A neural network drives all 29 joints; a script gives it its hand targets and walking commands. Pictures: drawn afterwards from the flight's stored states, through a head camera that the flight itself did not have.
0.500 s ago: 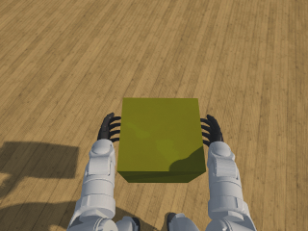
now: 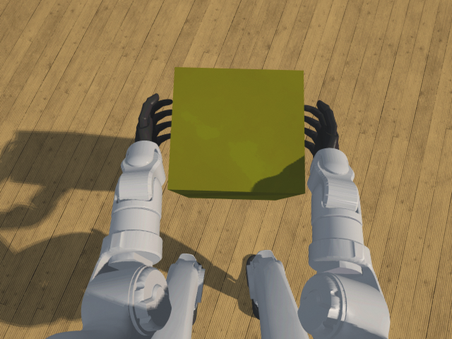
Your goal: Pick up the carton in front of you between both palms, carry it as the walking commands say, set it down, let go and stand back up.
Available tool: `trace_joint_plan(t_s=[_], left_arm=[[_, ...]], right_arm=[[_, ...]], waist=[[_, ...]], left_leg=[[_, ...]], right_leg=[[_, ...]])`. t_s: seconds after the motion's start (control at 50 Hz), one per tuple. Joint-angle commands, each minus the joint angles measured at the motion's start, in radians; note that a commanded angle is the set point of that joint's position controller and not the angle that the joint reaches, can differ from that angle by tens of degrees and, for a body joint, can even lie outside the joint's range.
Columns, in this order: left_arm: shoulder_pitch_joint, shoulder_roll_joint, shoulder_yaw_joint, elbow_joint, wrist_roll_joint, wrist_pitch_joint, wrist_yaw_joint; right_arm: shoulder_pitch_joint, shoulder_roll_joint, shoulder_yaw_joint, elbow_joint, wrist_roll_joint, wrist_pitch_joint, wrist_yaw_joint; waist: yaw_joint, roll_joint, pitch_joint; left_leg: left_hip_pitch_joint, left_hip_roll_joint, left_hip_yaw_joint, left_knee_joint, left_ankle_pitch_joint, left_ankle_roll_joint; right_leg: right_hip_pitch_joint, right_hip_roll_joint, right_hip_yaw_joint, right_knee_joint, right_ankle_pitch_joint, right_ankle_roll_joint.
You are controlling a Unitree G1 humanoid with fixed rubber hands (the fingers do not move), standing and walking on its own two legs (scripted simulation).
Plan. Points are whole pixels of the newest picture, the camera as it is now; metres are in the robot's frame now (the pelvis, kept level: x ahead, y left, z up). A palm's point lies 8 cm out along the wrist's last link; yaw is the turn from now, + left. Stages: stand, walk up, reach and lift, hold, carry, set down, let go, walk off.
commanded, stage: set down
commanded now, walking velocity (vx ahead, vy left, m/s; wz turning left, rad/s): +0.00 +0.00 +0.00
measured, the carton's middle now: (234, 146) +0.47 -0.02 -0.16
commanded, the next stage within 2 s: none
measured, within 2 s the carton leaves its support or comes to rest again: rests again in 1.30 s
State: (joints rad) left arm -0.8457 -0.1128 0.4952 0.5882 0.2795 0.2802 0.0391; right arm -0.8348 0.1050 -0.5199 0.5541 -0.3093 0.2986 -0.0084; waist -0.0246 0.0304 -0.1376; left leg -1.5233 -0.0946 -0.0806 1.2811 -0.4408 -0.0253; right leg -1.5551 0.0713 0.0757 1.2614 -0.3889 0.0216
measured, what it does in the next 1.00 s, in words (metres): lowers itself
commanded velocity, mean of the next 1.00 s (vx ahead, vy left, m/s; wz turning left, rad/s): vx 0.00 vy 0.00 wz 0.00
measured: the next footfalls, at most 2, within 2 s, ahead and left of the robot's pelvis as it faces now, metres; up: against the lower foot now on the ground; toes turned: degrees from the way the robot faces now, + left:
none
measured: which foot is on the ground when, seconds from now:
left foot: down 0.00-1.00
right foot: down 0.00-1.00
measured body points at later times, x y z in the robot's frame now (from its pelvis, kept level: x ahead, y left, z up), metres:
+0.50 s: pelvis -0.02 +0.00 -0.13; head +0.29 -0.01 +0.19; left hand +0.51 +0.12 -0.24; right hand +0.48 -0.18 -0.24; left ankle +0.06 +0.12 -0.59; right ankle +0.08 -0.12 -0.59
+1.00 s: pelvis -0.03 +0.01 -0.22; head +0.35 +0.00 +0.01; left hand +0.56 +0.12 -0.40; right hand +0.52 -0.19 -0.40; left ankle +0.06 +0.12 -0.59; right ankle +0.08 -0.12 -0.59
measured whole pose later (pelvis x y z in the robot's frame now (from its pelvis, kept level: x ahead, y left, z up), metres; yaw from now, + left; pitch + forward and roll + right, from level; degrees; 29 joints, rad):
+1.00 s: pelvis -0.03 +0.01 -0.22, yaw +0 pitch +43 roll -1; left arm -1.49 0.23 0.23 0.93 0.05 0.26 0.13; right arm -1.36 -0.16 -0.42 0.76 -0.07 0.28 -0.12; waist -0.07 0.02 0.28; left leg -2.22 -0.17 -0.05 2.11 -0.63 -0.05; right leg -2.24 0.10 0.05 2.07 -0.58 0.07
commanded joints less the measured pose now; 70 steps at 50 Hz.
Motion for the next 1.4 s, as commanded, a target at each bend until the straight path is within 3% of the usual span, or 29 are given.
trace_joint_plan(t_s=[0.0, 0.3, 0.56, 0.78, 0.92, 1.06, 1.2, 1.38], left_arm=[[-0.586, -0.881, -0.533, 0.12, -0.114, -0.01, -0.262], [-0.819, -0.814, -0.554, 0.153, -0.198, 0.0, -0.233], [-0.981, -0.718, -0.517, 0.219, -0.207, -0.012, -0.193], [-1.12, -0.626, -0.569, 0.238, -0.274, -0.03, -0.161], [-1.192, -0.565, -0.604, 0.257, -0.328, -0.05, -0.152], [-1.233, -0.597, -0.678, 0.201, -0.404, -0.066, -0.15], [-1.147, -0.593, -0.624, 0.307, -0.375, -0.084, -0.163], [-1.18, -0.508, -0.564, 0.37, -0.352, -0.095, -0.165]], right_arm=[[-0.574, 0.906, 0.553, 0.111, 0.128, -0.007, 0.24], [-0.831, 0.844, 0.594, 0.078, 0.22, -0.005, 0.166], [-0.993, 0.728, 0.521, 0.122, 0.24, -0.018, 0.171], [-1.13, 0.623, 0.527, 0.12, 0.309, -0.036, 0.179], [-1.208, 0.564, 0.547, 0.117, 0.361, -0.056, 0.172], [-1.253, 0.571, 0.599, 0.065, 0.432, -0.067, 0.166], [-1.175, 0.573, 0.55, 0.161, 0.396, -0.081, 0.179], [-1.222, 0.495, 0.497, 0.193, 0.368, -0.096, 0.182]], waist=[[-0.014, -0.03, -0.846], [-0.023, -0.028, -1.055], [-0.052, 0.012, -0.992], [-0.08, 0.039, -0.983], [-0.089, 0.043, -0.953], [-0.103, 0.059, -1.01], [-0.098, 0.049, -0.802], [-0.093, 0.048, -0.618]], left_leg=[[0.225, -0.08, 0.099, -0.05, 0.206, -0.002], [0.022, -0.098, 0.136, 0.22, 0.182, -0.012], [-0.045, -0.09, 0.136, 0.394, 0.171, -0.012], [-0.022, -0.076, 0.135, 0.558, 0.216, -0.007], [-0.033, -0.065, 0.134, 0.66, 0.244, 0.0], [-0.006, -0.068, 0.132, 0.73, 0.362, 0.002], [-0.161, -0.068, 0.122, 0.746, 0.298, 0.011], [-0.221, -0.065, 0.107, 0.755, 0.18, 0.029]], right_leg=[[0.515, 0.076, -0.09, -0.021, 0.273, 0.016], [0.355, 0.091, -0.123, 0.243, 0.275, 0.039], [0.119, 0.08, -0.156, 0.431, 0.221, 0.038], [0.013, 0.058, -0.178, 0.592, 0.229, 0.039], [0.003, 0.044, -0.179, 0.689, 0.26, 0.036], [0.054, 0.044, -0.167, 0.753, 0.391, 0.026], [-0.026, 0.043, -0.15, 0.78, 0.347, 0.017], [-0.131, 0.038, -0.144, 0.793, 0.211, 0.008]])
